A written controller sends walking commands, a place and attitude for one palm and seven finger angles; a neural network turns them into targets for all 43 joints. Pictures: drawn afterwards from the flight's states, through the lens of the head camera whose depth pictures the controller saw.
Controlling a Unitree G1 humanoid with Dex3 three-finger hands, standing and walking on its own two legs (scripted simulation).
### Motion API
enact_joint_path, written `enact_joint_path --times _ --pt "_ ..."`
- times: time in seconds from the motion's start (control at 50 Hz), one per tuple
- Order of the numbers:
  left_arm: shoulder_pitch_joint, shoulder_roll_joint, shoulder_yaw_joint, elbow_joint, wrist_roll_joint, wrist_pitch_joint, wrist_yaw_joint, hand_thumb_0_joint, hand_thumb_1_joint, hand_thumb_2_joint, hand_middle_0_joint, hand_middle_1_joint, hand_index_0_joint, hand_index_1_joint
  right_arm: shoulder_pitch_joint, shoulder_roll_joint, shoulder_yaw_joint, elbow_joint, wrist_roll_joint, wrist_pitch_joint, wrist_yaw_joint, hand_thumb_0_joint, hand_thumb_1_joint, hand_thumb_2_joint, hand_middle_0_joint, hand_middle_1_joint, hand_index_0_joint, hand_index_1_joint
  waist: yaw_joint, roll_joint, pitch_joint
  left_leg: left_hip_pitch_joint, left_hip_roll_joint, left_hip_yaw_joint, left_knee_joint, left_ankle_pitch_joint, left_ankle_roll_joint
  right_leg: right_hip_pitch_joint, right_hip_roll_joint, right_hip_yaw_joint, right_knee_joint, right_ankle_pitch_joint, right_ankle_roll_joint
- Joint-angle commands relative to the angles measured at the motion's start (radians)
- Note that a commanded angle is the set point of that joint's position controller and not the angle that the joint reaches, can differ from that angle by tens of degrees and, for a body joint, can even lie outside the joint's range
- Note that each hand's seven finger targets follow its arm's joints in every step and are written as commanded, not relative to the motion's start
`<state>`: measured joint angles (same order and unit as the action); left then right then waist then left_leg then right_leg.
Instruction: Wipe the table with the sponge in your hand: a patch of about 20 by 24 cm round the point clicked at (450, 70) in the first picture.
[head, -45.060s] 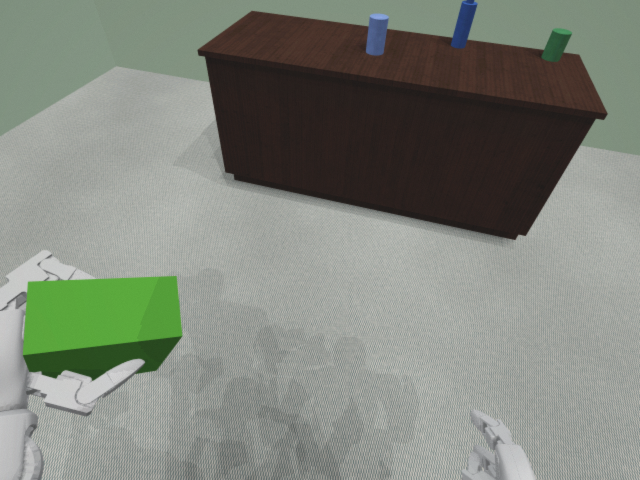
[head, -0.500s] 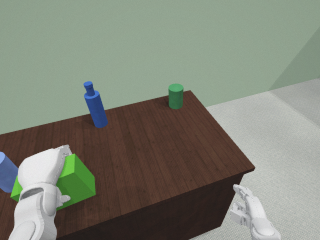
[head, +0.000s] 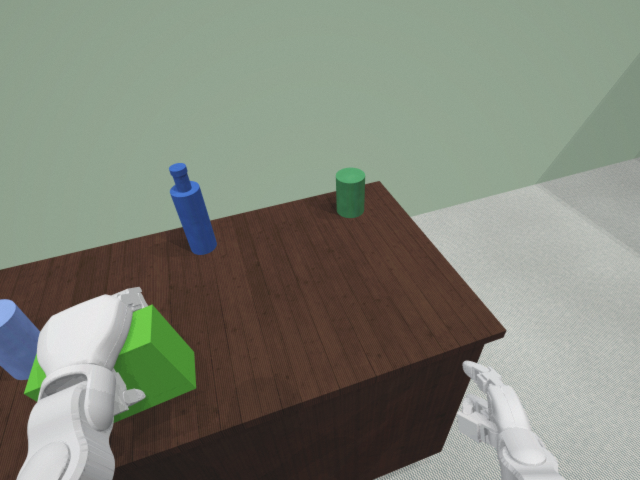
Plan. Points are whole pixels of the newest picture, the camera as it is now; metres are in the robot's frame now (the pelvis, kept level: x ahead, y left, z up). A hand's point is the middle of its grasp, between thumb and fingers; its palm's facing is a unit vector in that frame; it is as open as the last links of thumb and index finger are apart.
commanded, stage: bring the sponge back beside the body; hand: left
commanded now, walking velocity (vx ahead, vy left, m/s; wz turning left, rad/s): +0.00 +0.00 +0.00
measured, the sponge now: (128, 376) +0.19 +0.29 +0.05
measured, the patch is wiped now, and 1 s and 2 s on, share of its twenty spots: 1.00 1.00 1.00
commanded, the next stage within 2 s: step back with the hand held close in 0.78 s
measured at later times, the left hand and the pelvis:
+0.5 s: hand (116, 353) +0.19 +0.27 +0.11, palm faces +0.14 -0.17 -0.98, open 9.7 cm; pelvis -0.01 +0.00 +0.00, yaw +0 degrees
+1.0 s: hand (136, 335) +0.21 +0.25 +0.13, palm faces +0.29 -0.69 -0.66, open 9.7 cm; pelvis -0.01 -0.01 +0.00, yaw +1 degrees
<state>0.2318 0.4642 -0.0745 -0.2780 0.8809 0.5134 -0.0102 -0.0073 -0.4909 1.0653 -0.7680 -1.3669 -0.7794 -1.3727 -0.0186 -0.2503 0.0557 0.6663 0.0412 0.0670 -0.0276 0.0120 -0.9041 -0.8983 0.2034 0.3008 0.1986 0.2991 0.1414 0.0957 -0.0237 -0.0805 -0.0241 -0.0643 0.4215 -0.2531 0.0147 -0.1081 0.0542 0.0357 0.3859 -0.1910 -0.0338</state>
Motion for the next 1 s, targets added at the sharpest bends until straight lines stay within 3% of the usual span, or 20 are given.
enact_joint_path --times 0.0,0.12,0.14,0.18,0.22,0.38,0.42,0.44,0.52,0.58,0.62,0.74,0.82,0.84,0.88,0.9,0.92,0.94,0.96,0.98 --pt "-0.232 0.219 0.149 -0.232 0.056 -0.034 0.046 0.000 0.100 1.300 -1.200 -1.600 -1.200 -1.600 -0.260 -0.090 -0.035 -0.189 0.001 -0.058 -0.013 0.000 -0.900 -0.900 0.200 0.300 0.200 0.300 -0.007 -0.017 -0.127 -0.030 -0.006 -0.042 -0.055 0.205 0.031 0.051 -0.017 0.093 -0.062 0.082 -0.053" --pt "-0.191 0.230 0.177 -0.253 0.040 -0.033 0.057 0.000 0.100 1.300 -1.200 -1.600 -1.200 -1.600 -0.274 -0.090 -0.039 -0.195 0.003 -0.066 -0.009 0.000 -0.900 -0.900 0.200 0.300 0.200 0.300 0.001 -0.011 -0.123 -0.031 -0.006 -0.046 -0.053 0.196 0.028 0.054 -0.012 0.115 -0.066 0.074 -0.056" --pt "-0.183 0.208 0.160 -0.235 0.035 -0.026 0.054 0.000 0.100 1.300 -1.200 -1.600 -1.200 -1.600 -0.267 -0.088 -0.034 -0.200 0.002 -0.067 -0.008 0.000 -0.900 -0.900 0.200 0.300 0.200 0.300 0.005 -0.022 -0.118 -0.039 -0.007 -0.041 -0.051 0.196 0.032 0.054 -0.014 0.089 -0.063 0.077 -0.052" --pt "-0.167 0.197 0.151 -0.208 0.024 -0.013 0.047 0.000 0.100 1.300 -1.200 -1.600 -1.200 -1.600 -0.266 -0.093 -0.035 -0.190 0.004 -0.061 -0.008 0.000 -0.900 -0.900 0.200 0.300 0.200 0.300 -0.003 -0.046 -0.093 -0.043 -0.005 -0.038 -0.051 0.188 0.030 0.035 -0.015 0.092 -0.072 0.070 -0.048" --pt "-0.187 0.212 0.161 -0.255 0.013 -0.014 0.047 0.000 0.100 1.300 -1.200 -1.600 -1.200 -1.600 -0.280 -0.091 -0.037 -0.198 0.008 -0.066 -0.009 0.000 -0.900 -0.900 0.200 0.300 0.200 0.300 -0.010 -0.024 -0.086 -0.045 -0.004 -0.042 -0.053 0.160 0.028 0.023 -0.014 0.119 -0.077 0.034 -0.050" --pt "-0.161 0.220 0.168 -0.308 0.025 -0.025 0.048 0.000 0.100 1.300 -1.200 -1.600 -1.200 -1.600 -0.264 -0.088 -0.034 -0.204 -0.001 -0.072 -0.011 0.000 -0.900 -0.900 0.200 0.300 0.200 0.300 0.008 -0.001 -0.137 -0.032 -0.005 -0.042 -0.052 0.196 0.034 0.061 -0.012 0.088 -0.056 0.070 -0.052" --pt "-0.164 0.246 0.197 -0.330 0.026 -0.027 0.055 0.000 0.100 1.300 -1.200 -1.600 -1.200 -1.600 -0.269 -0.088 -0.036 -0.204 0.000 -0.072 -0.010 0.000 -0.900 -0.900 0.200 0.300 0.200 0.300 0.005 -0.002 -0.130 -0.035 0.000 -0.050 -0.054 0.194 0.029 0.058 -0.008 0.113 -0.055 0.067 -0.056" --pt "-0.153 0.213 0.172 -0.298 0.020 -0.020 0.053 0.000 0.100 1.300 -1.200 -1.600 -1.200 -1.600 -0.262 -0.084 -0.031 -0.211 0.000 -0.070 -0.009 0.000 -0.900 -0.900 0.200 0.300 0.200 0.300 0.006 -0.028 -0.116 -0.046 -0.003 -0.043 -0.051 0.188 0.032 0.054 -0.010 0.088 -0.056 0.062 -0.052" --pt "-0.159 0.216 0.182 -0.265 0.007 -0.006 0.053 0.000 0.100 1.300 -1.200 -1.600 -1.200 -1.600 -0.269 -0.092 -0.034 -0.202 0.007 -0.061 -0.013 0.000 -0.900 -0.900 0.200 0.300 0.200 0.300 -0.006 -0.054 -0.069 -0.059 0.001 -0.042 -0.055 0.143 0.026 0.009 -0.010 0.116 -0.077 0.009 -0.049" --pt "-0.158 0.189 0.152 -0.247 0.002 0.003 0.044 0.000 0.100 1.300 -1.200 -1.600 -1.200 -1.600 -0.265 -0.094 -0.032 -0.202 0.006 -0.062 -0.013 0.000 -0.900 -0.900 0.200 0.300 0.200 0.300 -0.004 -0.034 -0.091 -0.056 -0.004 -0.034 -0.048 0.157 0.030 0.024 -0.016 0.094 -0.069 0.041 -0.046" --pt "-0.194 0.209 0.156 -0.314 0.005 -0.005 0.043 0.000 0.100 1.300 -1.200 -1.600 -1.200 -1.600 -0.278 -0.092 -0.032 -0.210 0.009 -0.068 -0.014 0.000 -0.900 -0.900 0.200 0.300 0.200 0.300 -0.009 0.010 -0.119 -0.043 -0.002 -0.045 -0.052 0.159 0.029 0.035 -0.012 0.113 -0.061 0.039 -0.052" --pt "-0.185 0.220 0.166 -0.326 0.022 -0.022 0.045 0.000 0.100 1.300 -1.200 -1.600 -1.200 -1.600 -0.259 -0.086 -0.030 -0.217 0.000 -0.078 -0.018 0.000 -0.900 -0.900 0.200 0.300 0.200 0.300 0.003 -0.009 -0.132 -0.042 -0.004 -0.043 -0.048 0.170 0.036 0.053 -0.011 0.092 -0.056 0.040 -0.051" --pt "-0.178 0.243 0.194 -0.304 0.021 -0.019 0.055 0.000 0.100 1.300 -1.200 -1.600 -1.200 -1.600 -0.264 -0.091 -0.032 -0.206 0.002 -0.069 -0.018 0.000 -0.900 -0.900 0.200 0.300 0.200 0.300 -0.003 -0.007 -0.089 -0.052 0.000 -0.047 -0.057 0.146 0.027 0.026 -0.009 0.119 -0.069 0.008 -0.054" --pt "-0.177 0.215 0.173 -0.287 0.019 -0.014 0.053 0.000 0.100 1.300 -1.200 -1.600 -1.200 -1.600 -0.261 -0.088 -0.028 -0.211 0.003 -0.069 -0.017 0.000 -0.900 -0.900 0.200 0.300 0.200 0.300 0.002 -0.001 -0.091 -0.057 -0.003 -0.041 -0.058 0.144 0.030 0.032 -0.011 0.096 -0.065 0.012 -0.052" --pt "-0.158 0.212 0.174 -0.156 0.023 0.002 0.054 0.000 0.100 1.300 -1.200 -1.600 -1.200 -1.600 -0.244 -0.100 -0.028 -0.185 0.002 -0.059 -0.021 0.000 -0.900 -0.900 0.200 0.300 0.200 0.300 -0.010 -0.054 -0.039 -0.077 0.000 -0.035 -0.058 0.129 0.024 -0.005 -0.010 0.090 -0.077 -0.007 -0.050" --pt "-0.349 0.102 0.409 -0.503 -0.871 -0.279 0.081 0.000 0.100 1.300 -1.200 -1.600 -1.200 -1.600 -0.068 -0.063 -0.042 -0.439 0.011 -0.059 -0.029 0.000 -0.900 -0.900 0.200 0.300 0.200 0.300 -0.124 -0.167 0.107 -0.110 0.006 -0.050 0.036 -0.016 0.046 -0.222 -0.040 0.170 -0.119 0.115 -0.027" --pt "-0.249 0.238 0.479 -0.368 -0.870 -0.381 0.100 0.000 0.100 1.300 -1.200 -1.600 -1.200 -1.600 -0.010 -0.066 -0.009 -0.364 -0.019 -0.078 -0.041 0.000 -0.900 -0.900 0.200 0.300 0.200 0.300 -0.108 -0.280 0.048 -0.106 0.004 -0.062 0.054 -0.047 0.046 -0.206 -0.060 0.154 -0.111 0.057 -0.024" --pt "-0.068 0.116 0.404 -0.220 -0.865 -0.411 0.091 0.000 0.100 1.300 -1.200 -1.600 -1.200 -1.600 -0.028 -0.058 -0.011 -0.331 -0.024 -0.080 -0.037 0.000 -0.900 -0.900 0.200 0.300 0.200 0.300 -0.099 -0.262 0.055 -0.107 -0.003 -0.054 0.046 -0.018 0.048 -0.231 -0.058 0.122 -0.091 0.099 -0.031" --pt "-0.021 0.146 0.472 -0.318 -0.917 -0.449 0.103 0.000 0.100 1.300 -1.200 -1.600 -1.200 -1.600 0.052 -0.073 -0.036 -0.342 -0.012 -0.069 -0.040 0.000 -0.900 -0.900 0.200 0.300 0.200 0.300 -0.105 -0.287 -0.031 -0.093 0.017 -0.060 0.082 -0.003 0.035 -0.209 -0.116 0.127 -0.086 0.106 -0.016" --pt "0.027 0.126 0.461 -0.379 -0.931 -0.484 0.107 0.000 0.100 1.300 -1.200 -1.600 -1.200 -1.600 0.068 -0.083 -0.041 -0.336 -0.017 -0.068 -0.044 0.000 -0.900 -0.900 0.200 0.300 0.200 0.300 -0.110 -0.216 -0.104 -0.078 0.023 -0.053 0.120 0.032 0.034 -0.187 -0.153 0.127 -0.061 0.153 -0.017"
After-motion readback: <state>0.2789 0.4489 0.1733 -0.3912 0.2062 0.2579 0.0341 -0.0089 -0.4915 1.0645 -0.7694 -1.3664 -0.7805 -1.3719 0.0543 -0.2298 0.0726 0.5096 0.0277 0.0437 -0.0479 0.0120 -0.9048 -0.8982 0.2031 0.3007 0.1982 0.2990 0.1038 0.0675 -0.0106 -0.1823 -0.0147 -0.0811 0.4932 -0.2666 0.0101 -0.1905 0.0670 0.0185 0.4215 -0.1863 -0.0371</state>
